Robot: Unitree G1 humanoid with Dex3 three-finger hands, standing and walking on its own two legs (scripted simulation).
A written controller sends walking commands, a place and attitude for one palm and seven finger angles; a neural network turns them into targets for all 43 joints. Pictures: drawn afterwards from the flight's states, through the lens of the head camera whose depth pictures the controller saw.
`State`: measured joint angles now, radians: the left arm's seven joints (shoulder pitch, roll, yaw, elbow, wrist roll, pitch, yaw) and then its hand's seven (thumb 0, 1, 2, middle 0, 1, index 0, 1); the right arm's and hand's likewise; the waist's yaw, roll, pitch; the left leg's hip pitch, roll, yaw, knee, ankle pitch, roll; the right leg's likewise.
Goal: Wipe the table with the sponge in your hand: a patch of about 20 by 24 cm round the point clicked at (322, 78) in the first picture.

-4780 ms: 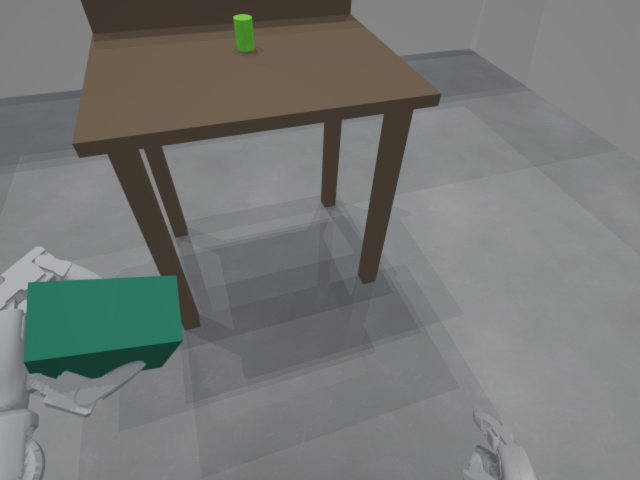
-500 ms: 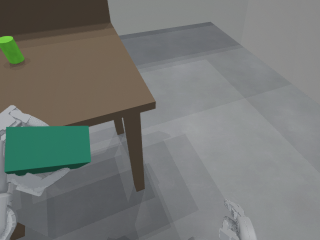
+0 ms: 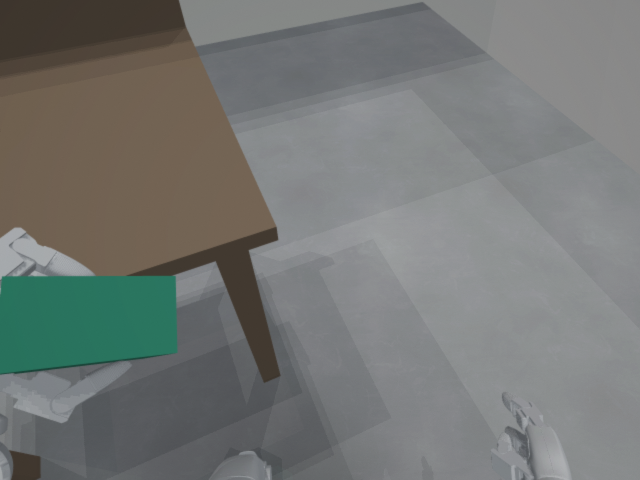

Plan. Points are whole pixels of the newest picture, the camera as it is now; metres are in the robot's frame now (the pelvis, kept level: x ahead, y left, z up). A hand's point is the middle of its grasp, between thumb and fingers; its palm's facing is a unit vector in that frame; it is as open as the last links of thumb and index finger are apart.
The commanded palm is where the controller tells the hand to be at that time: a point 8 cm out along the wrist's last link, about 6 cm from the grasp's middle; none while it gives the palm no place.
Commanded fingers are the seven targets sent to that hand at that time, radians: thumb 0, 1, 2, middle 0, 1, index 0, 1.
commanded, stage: come to a stop and stand still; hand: left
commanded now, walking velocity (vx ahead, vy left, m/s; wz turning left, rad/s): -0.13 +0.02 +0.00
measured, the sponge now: (112, 324) +0.23 +0.19 +0.15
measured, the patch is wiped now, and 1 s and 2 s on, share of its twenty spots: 0.00 0.00 0.00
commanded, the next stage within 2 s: look again from close up in 1.64 s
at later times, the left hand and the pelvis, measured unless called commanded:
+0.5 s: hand (35, 338) +0.21 +0.24 +0.17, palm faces +0.36 -0.82 -0.45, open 10.3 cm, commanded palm +0.16 +0.28 +0.17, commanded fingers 0.00 0.10 1.30 -1.20 -1.60 -1.20 -1.60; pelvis -0.01 +0.00 -0.01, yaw -2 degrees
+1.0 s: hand out of the picture +0.16 +0.25 +0.16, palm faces +0.38 -0.83 -0.42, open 10.3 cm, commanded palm +0.12 +0.29 +0.17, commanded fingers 0.00 0.10 1.30 -1.20 -1.60 -1.20 -1.60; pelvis -0.05 +0.01 -0.01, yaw -2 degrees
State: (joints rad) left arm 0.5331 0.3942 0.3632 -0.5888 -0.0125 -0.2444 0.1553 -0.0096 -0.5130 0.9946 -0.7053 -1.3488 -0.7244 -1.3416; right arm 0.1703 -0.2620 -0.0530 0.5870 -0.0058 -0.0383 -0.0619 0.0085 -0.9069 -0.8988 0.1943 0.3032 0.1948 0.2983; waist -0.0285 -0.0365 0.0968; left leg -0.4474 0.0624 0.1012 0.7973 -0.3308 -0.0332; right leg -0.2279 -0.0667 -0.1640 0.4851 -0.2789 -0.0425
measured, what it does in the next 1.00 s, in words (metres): steps on the spot: left foot, then right foot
